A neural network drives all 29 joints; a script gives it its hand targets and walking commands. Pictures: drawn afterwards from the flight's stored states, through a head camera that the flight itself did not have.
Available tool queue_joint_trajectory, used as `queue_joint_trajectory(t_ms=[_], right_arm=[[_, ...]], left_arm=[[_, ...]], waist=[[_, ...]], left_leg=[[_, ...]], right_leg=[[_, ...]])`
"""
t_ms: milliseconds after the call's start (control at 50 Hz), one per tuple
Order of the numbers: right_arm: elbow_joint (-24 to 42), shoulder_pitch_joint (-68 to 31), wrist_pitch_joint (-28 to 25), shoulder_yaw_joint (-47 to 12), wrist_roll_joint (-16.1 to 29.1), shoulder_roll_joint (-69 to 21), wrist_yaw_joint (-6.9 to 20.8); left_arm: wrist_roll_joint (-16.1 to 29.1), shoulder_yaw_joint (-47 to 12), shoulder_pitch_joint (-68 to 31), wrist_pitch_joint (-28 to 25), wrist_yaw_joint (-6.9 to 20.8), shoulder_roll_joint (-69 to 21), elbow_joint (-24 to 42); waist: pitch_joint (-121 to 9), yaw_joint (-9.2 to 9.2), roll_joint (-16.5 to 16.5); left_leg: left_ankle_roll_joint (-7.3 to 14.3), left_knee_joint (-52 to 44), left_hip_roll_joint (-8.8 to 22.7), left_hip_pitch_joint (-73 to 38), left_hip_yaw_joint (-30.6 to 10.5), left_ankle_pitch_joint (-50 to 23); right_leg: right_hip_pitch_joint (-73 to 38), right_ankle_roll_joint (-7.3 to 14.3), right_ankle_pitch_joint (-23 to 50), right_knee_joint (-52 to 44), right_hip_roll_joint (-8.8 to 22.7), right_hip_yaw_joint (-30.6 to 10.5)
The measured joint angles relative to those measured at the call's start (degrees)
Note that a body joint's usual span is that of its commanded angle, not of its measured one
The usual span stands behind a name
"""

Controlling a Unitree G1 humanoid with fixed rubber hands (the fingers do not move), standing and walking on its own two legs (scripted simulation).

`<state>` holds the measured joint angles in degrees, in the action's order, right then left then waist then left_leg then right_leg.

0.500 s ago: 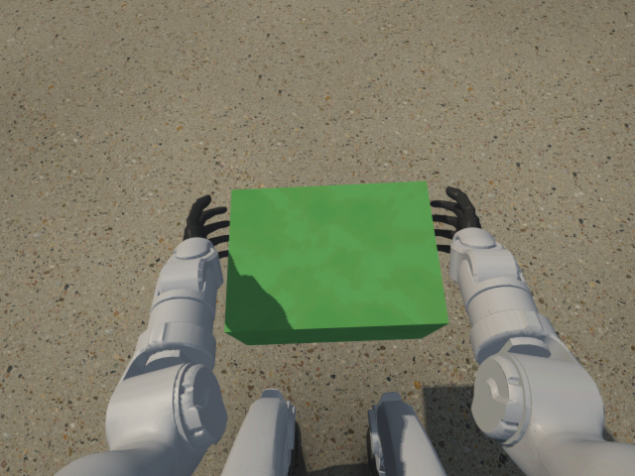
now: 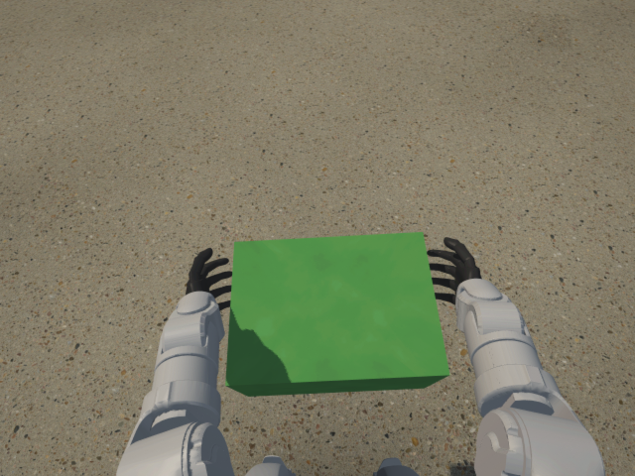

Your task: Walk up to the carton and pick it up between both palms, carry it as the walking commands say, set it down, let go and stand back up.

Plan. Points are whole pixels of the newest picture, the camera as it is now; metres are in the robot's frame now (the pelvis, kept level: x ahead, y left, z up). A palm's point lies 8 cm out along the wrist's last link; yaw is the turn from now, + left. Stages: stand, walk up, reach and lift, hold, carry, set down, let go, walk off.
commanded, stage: reach and lift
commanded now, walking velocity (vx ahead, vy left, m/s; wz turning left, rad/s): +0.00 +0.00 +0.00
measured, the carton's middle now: (332, 317) +0.36 +0.01 -0.10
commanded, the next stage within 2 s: none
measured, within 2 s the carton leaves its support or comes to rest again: neither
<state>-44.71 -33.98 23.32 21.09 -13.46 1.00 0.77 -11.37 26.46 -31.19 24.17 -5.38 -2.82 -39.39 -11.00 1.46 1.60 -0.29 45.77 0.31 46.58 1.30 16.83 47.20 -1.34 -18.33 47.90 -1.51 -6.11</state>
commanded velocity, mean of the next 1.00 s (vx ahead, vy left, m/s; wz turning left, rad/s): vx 0.00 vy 0.00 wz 0.00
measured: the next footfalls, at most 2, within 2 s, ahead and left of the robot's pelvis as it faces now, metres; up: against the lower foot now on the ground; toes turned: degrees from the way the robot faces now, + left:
none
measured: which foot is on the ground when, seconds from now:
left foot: down 0.00-1.00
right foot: down 0.00-1.00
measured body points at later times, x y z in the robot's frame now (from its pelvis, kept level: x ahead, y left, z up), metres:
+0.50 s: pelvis +0.02 +0.01 +0.04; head -0.01 +0.01 +0.49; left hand +0.33 +0.21 +0.04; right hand +0.35 -0.16 +0.05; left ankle +0.05 +0.13 -0.69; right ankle +0.04 -0.13 -0.69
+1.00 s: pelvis +0.02 +0.00 +0.05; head -0.06 -0.01 +0.49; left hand +0.32 +0.19 +0.08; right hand +0.34 -0.18 +0.09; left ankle +0.05 +0.13 -0.69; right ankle +0.04 -0.13 -0.69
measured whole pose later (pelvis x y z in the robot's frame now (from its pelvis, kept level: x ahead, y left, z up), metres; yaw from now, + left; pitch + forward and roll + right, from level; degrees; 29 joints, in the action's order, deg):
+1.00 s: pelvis +0.02 +0.00 +0.05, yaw -1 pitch -5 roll +1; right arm -38.9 -26.1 36.2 17.8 -14.5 -0.2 -0.3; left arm -11.4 23.5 -22.4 39.0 -3.7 -4.3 -33.0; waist -5.9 1.8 0.0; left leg -0.3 22.5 0.3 6.7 1.3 10.6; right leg 8.1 -0.6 -12.7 26.0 -0.7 -6.1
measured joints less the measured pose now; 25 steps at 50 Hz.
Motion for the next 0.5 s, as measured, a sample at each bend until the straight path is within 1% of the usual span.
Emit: queue_joint_trajectory(t_ms=[140,200,260,400,500], right_arm=[[0.08,0.09,1.78,-0.01,-0.04,-0.42,-0.89],[0.08,0.49,2.28,0.00,0.07,-0.59,-0.74],[0.11,1.31,2.64,0.00,0.01,-0.75,0.17],[1.45,5.50,4.21,-0.75,-0.08,-0.82,3.89],[3.79,8.01,6.02,-2.34,-0.08,-1.15,4.46]], left_arm=[[0.00,0.00,0.66,1.33,0.00,-0.01,0.02],[0.00,0.00,1.49,1.63,0.01,-0.04,0.02],[0.00,0.00,2.74,1.92,0.08,-0.06,0.10],[-0.01,0.01,6.84,4.09,1.53,-0.30,1.47],[0.00,-1.00,8.86,6.27,1.71,-0.30,3.41]], waist=[[1.46,0.02,-0.15],[1.45,0.23,-0.17],[1.46,0.25,-0.26],[1.52,0.33,-0.97],[2.40,0.38,-1.25]], left_leg=[[0.00,-4.15,0.00,-6.30,0.00,-1.23],[0.00,-6.26,0.00,-9.30,0.00,-1.74],[0.00,-8.61,0.00,-12.83,0.00,-2.30],[0.00,-13.85,0.00,-20.99,0.00,-3.56],[0.00,-16.16,0.00,-25.62,0.00,-4.22]], right_leg=[[-6.11,0.08,1.07,-3.82,0.14,-0.02],[-9.12,0.09,1.59,-5.94,0.23,-0.02],[-12.70,0.13,2.21,-8.42,0.34,-0.02],[-21.26,0.02,3.93,-14.53,0.61,-0.02],[-26.17,-0.11,4.92,-17.47,0.74,-0.02]])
